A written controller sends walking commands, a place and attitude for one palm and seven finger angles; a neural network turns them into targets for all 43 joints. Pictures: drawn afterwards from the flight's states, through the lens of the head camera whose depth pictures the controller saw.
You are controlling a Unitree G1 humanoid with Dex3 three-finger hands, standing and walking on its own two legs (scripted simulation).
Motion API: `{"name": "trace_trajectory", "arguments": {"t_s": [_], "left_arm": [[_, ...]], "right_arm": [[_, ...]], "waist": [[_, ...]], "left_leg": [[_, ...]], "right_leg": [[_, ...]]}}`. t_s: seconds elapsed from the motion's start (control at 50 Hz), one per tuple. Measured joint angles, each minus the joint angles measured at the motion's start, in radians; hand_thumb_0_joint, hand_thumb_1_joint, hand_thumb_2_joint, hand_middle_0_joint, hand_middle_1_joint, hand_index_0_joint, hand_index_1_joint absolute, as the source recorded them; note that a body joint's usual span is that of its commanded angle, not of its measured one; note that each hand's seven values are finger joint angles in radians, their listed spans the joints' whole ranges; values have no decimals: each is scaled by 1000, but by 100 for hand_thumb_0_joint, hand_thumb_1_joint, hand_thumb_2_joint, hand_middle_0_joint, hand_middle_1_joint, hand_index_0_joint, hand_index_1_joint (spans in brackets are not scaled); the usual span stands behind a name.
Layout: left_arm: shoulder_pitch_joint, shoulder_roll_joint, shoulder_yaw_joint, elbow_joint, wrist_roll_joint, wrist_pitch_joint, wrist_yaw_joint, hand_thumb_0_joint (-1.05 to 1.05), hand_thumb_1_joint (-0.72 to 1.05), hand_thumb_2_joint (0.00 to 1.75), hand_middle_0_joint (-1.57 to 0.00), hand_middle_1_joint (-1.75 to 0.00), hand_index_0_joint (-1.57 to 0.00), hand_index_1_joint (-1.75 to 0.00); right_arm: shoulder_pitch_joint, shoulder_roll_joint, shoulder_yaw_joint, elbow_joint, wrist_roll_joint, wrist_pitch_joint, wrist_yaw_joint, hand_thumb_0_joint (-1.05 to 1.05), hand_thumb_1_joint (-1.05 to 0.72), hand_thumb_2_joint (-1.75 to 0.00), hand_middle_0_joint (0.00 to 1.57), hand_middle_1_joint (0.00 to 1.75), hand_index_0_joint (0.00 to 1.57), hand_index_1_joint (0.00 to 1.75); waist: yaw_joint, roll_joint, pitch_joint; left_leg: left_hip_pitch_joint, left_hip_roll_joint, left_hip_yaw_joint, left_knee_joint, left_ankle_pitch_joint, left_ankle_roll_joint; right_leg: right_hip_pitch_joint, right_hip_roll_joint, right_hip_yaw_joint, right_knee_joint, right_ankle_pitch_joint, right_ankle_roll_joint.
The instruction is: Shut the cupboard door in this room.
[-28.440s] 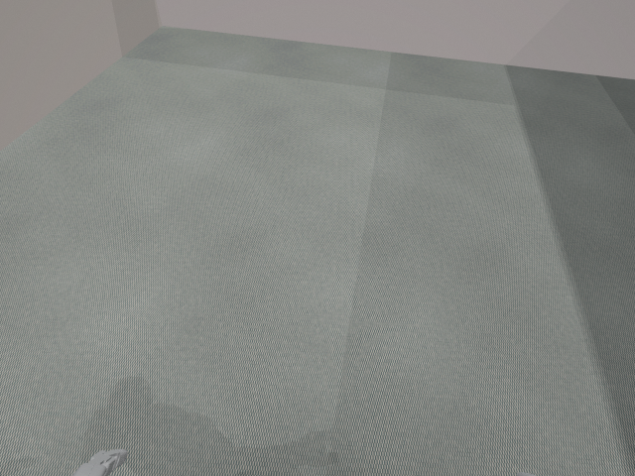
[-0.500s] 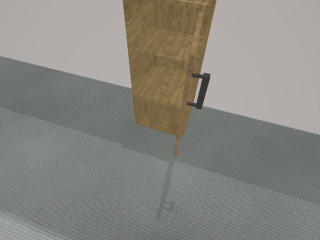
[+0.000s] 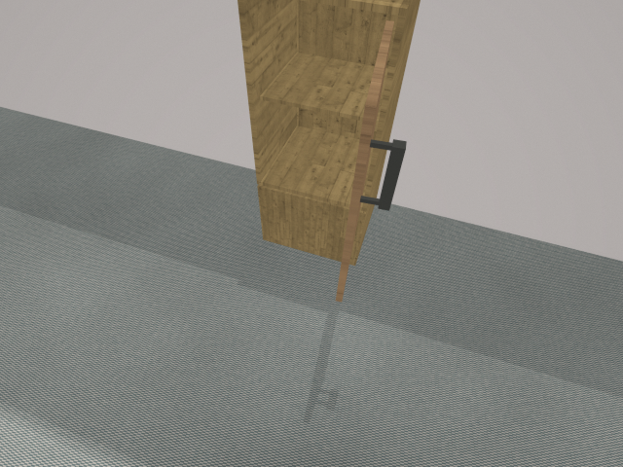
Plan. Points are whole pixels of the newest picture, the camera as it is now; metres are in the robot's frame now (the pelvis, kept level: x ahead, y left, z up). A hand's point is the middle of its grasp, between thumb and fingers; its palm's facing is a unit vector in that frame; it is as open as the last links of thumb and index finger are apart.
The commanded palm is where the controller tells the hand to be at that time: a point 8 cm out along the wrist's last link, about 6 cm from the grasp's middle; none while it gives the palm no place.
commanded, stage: look at it before walking up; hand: left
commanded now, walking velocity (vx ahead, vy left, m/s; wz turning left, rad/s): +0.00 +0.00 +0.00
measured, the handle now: (380, 175) +0.64 -0.09 -0.01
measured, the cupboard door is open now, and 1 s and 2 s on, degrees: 96 96 96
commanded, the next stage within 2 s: walk to a spot facing it in 1.08 s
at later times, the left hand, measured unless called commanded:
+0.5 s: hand out of the picture +0.04 +0.23 -0.17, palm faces +0.00 -0.96 -0.27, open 7.4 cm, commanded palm none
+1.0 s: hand out of the picture +0.07 +0.25 -0.16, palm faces +0.00 -0.94 -0.33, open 7.4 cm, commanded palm none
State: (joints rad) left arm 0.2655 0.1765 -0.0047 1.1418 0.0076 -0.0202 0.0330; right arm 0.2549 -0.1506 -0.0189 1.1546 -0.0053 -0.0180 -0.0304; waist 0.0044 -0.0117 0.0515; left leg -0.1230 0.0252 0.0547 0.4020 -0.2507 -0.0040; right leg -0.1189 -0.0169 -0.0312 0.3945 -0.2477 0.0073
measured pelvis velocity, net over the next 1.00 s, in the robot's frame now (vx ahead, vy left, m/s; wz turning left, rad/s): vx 0.01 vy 0.00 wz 0.02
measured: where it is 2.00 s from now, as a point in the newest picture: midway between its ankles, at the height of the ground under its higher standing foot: outside the picture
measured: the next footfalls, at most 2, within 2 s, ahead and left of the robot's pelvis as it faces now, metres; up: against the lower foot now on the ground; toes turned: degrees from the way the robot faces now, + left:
none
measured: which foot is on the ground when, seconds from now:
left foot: down 0.00-1.00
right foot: down 0.00-1.00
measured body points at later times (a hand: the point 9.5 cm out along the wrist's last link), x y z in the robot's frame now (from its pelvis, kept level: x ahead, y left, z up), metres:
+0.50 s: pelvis -0.01 +0.00 +0.00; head +0.01 +0.01 +0.45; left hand +0.04 +0.28 -0.15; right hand +0.05 -0.27 -0.14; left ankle -0.02 +0.12 -0.74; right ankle -0.02 -0.12 -0.74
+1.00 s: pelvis +0.01 +0.00 +0.00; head +0.02 +0.01 +0.45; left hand +0.07 +0.30 -0.13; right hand +0.09 -0.29 -0.13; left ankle -0.02 +0.12 -0.74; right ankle -0.02 -0.12 -0.74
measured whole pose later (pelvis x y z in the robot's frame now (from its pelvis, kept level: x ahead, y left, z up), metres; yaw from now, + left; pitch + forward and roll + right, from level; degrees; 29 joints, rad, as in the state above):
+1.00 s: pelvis +0.01 +0.00 +0.00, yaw +1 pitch -1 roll +0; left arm 0.12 0.34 0.00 1.11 0.01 -0.02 0.00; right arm 0.11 -0.32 -0.01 1.11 -0.01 -0.02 0.00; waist 0.01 -0.01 0.05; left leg -0.08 0.01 0.04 0.31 -0.21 0.00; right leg -0.07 -0.03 -0.04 0.31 -0.22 0.02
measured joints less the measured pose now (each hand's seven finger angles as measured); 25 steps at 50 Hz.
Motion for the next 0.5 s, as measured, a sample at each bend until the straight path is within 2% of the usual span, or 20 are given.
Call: {"name": "trace_trajectory", "arguments": {"t_s": [0.5], "left_arm": [[-94,107,8,-27,3,0,-21,1,90,89,-20,-30,-20,-30]], "right_arm": [[-97,-112,-3,-28,-4,2,17,1,-90,-90,20,30,20,30]], "waist": [[2,-8,9]], "left_leg": [[11,-7,-2,-41,30,5]], "right_leg": [[15,-5,-3,-45,32,5]]}}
